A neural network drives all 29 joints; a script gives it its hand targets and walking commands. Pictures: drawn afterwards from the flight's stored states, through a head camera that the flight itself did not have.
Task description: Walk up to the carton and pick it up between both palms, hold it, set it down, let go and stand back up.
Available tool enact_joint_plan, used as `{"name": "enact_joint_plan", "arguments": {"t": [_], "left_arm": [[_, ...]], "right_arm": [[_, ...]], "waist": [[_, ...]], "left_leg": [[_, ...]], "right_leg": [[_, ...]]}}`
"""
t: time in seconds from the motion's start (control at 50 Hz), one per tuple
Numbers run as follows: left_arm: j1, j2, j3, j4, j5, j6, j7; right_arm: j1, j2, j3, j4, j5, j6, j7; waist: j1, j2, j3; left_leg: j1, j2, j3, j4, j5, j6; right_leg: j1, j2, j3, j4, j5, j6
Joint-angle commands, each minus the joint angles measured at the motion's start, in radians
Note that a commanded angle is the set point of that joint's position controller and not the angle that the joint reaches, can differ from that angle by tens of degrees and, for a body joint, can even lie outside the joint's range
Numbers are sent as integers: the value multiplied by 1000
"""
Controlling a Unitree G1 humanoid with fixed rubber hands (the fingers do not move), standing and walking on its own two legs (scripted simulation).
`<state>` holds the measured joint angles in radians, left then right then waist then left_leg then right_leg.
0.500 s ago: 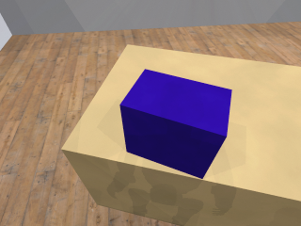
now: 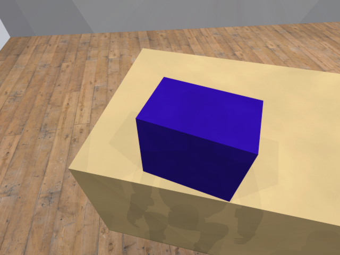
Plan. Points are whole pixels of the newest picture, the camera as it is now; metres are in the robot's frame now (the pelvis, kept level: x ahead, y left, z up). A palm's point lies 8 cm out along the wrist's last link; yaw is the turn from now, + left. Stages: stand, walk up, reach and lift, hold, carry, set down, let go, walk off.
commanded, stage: stand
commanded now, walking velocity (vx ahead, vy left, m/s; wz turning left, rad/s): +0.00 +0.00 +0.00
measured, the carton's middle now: (196, 139) +0.43 -0.06 +0.01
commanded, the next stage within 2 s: none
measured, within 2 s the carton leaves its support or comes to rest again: neither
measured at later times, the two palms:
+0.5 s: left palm out of the picture -0.04 +0.21 -0.14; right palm out of the picture +0.01 -0.23 -0.14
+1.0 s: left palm out of the picture -0.05 +0.21 -0.14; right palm out of the picture +0.01 -0.22 -0.14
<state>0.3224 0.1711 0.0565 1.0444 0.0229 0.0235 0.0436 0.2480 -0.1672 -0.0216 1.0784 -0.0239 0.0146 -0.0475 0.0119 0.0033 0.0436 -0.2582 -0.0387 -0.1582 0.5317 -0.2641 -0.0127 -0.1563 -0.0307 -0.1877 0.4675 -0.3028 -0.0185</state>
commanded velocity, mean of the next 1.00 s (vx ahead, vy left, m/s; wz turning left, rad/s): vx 0.00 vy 0.00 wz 0.00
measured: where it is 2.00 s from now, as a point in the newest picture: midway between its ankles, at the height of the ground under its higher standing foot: outside the picture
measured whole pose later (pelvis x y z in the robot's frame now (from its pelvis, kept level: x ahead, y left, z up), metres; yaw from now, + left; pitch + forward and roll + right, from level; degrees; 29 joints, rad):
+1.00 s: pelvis +0.00 -0.01 +0.00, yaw +0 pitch +0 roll -1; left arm 0.36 0.13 0.05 1.11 0.02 0.00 0.05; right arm 0.23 -0.14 0.00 1.14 -0.02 0.02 -0.05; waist 0.01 0.00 0.04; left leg -0.25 -0.03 -0.14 0.51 -0.26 -0.02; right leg -0.15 -0.03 -0.18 0.46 -0.30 -0.02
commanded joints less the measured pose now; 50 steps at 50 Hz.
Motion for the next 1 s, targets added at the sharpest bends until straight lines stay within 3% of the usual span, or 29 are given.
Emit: {"name": "enact_joint_plan", "arguments": {"t": [0.0, 0.02, 0.04, 0.06, 0.08, 0.1, 0.16, 0.26, 0.3, 0.36, 0.38, 0.4, 0.42, 0.46, 0.48, 0.5, 0.56, 0.62, 0.66, 0.68, 0.72, 0.76, 0.8, 0.82, 0.84, 0.9, 0.92, 0.94, 0.98], "left_arm": [[96, 92, 15, -8, -8, -3, 5], [98, 100, 17, 10, -9, 0, 5], [142, 63, 12, 25, -7, -6, 5], [117, 66, 7, 20, 0, -3, -4], [73, 79, 15, 9, 4, -1, -7], [136, 43, -1, 33, -2, -2, -1], [118, 91, 7, 30, 1, -17, 1], [64, 70, 8, 30, 2, -18, 4], [159, 75, 11, 58, -7, -17, 3], [129, 37, 5, 57, -7, -17, 9], [130, 5, -10, 64, 0, -11, 16], [167, 10, -9, 60, -7, -14, 9], [139, 34, -5, 58, -11, -13, 13], [153, 69, 6, 67, 8, -12, 9], [163, 56, 9, 60, 0, -14, 7], [150, 66, 6, 67, 1, -9, 9], [171, -13, -5, 74, -3, -6, -1], [104, 52, 4, 56, 3, -16, 8], [141, 36, 4, 79, -6, -15, 5], [154, 8, -7, 73, -13, -22, 4], [137, 31, 2, 74, -1, -27, 1], [177, 23, -2, 81, -3, -15, 4], [166, 42, 9, 76, -5, -20, 12], [150, 42, 8, 65, 0, -24, 12], [116, 51, 8, 52, 3, -26, 8], [155, 31, 6, 64, -3, -24, 3], [128, 10, 6, 60, -4, -24, 7], [130, 40, 7, 57, 8, -20, 17], [173, 35, 10, 70, -12, -17, 20]], "right_arm": [[41, -130, -14, -26, -5, -7, -4], [36, -140, -23, -26, 7, -13, 9], [39, -84, -11, -22, -1, -12, 7], [57, -40, 4, -3, 4, -8, 1], [45, -104, -14, -12, -2, -12, 0], [26, -128, -17, -23, 5, -16, -2], [88, -77, -11, 6, 3, -2, -5], [24, -85, -11, 12, 8, -6, -5], [84, -20, 13, 34, 3, -2, 0], [52, -106, -10, 17, 2, -14, -6], [50, -120, -13, 17, 6, -11, -4], [73, -23, 12, 30, 11, -6, -10], [82, -14, 17, 37, 13, -3, -2], [37, -33, 15, 30, 11, 0, -3], [33, -59, 6, 28, 6, -2, -10], [85, -47, 8, 50, -6, -3, -14], [44, -62, 8, 25, 13, -8, -3], [42, -57, 2, 33, 6, -10, 1], [48, -43, 4, 29, 7, -8, -2], [74, -34, 13, 44, 10, -6, -7], [57, -13, 8, 50, 2, 4, -9], [89, 19, 23, 55, 14, -4, 0], [41, -55, 7, 21, 19, -14, -1], [25, -53, 3, 39, 9, -12, -6], [38, -65, 4, 35, 15, -15, -13], [31, -53, 6, 43, 7, -2, -9], [19, -20, 10, 30, 3, -3, -4], [39, -66, 1, 44, 2, 3, -11], [41, 8, 24, 37, 2, -10, -2]], "waist": [[8, 56, -8], [-1, 69, -30], [16, 48, -17], [21, 51, 24], [0, 58, 30], [19, 51, 19], [-13, 9, 6], [-1, -29, 12], [-2, 45, 20], [-12, -76, 11], [5, -18, 1], [5, -29, -36], [-3, -23, 41], [12, -12, 14], [24, 29, 17], [9, 25, 70], [33, 56, 8], [-11, -18, 24], [-11, -31, 24], [4, 57, 8], [-3, -10, 69], [6, 26, 24], [0, -21, -8], [17, 0, 9], [-4, -12, -3], [12, 25, 28], [-2, -40, 52], [-7, -5, 32], [3, 21, 24]], "left_leg": [[-91, 78, -79, -112, 233, 56], [-92, 73, -69, -116, 201, 50], [-92, 86, -84, -114, 174, 56], [-122, 77, -63, -121, 237, 43], [-122, 91, -88, -134, 234, 57], [-102, 83, -95, -135, 176, 60], [-77, 61, -47, -86, 179, 47], [-51, 50, -12, -103, 189, 33], [-31, 65, -25, -98, 221, 36], [-93, 68, -6, -65, 261, 37], [-74, 53, 15, -63, 244, 31], [-28, 70, -29, -76, 234, 39], [-90, 58, -10, -55, 222, 37], [-77, 53, 3, -72, 197, 36], [-82, 54, 5, -63, 231, 29], [-123, 72, -16, -91, 234, 36], [-95, 78, -39, -115, 210, 41], [-39, 62, -15, -100, 199, 37], [-17, 76, -46, -112, 215, 46], [-46, 76, -39, -124, 248, 45], [-75, 55, 2, -98, 203, 33], [-69, 66, -19, -106, 225, 31], [-79, 67, -4, -65, 254, 32], [-81, 59, 26, -61, 262, 28], [-48, 59, 7, -66, 246, 33], [-71, 74, -31, -84, 206, 44], [-65, 62, -8, -82, 190, 39], [-53, 49, 26, -79, 200, 25], [-72, 83, -26, -95, 217, 42]], "right_leg": [[78, -78, 98, -60, 100, -39], [82, -67, 83, -55, 53, -34], [93, -77, 89, -65, 74, -39], [73, -77, 88, -61, 87, -40], [78, -71, 88, -57, 97, -33], [36, -86, 101, -78, 84, -33], [49, -100, 125, -109, 113, -43], [28, -113, 125, -133, 40, -41], [31, -92, 113, -107, 119, -35], [97, -105, 98, -99, 194, -40], [89, -133, 117, -108, 212, -55], [66, -116, 101, -118, 196, -51], [62, -94, 99, -101, 169, -47], [74, -117, 98, -121, 116, -50], [71, -106, 109, -106, 127, -51], [65, -104, 98, -96, 118, -48], [89, -84, 97, -82, 89, -37], [20, -115, 122, -131, 60, -45], [1, -82, 107, -131, 80, -30], [58, -94, 89, -105, 87, -31], [16, -96, 107, -131, 88, -33], [67, -90, 98, -98, 115, -39], [76, -107, 110, -84, 172, -39], [74, -123, 108, -97, 207, -53], [50, -126, 126, -109, 199, -49], [35, -98, 104, -111, 95, -42], [17, -103, 118, -111, 86, -40], [16, -129, 125, -140, 68, -58], [54, -90, 112, -90, 113, -38]]}}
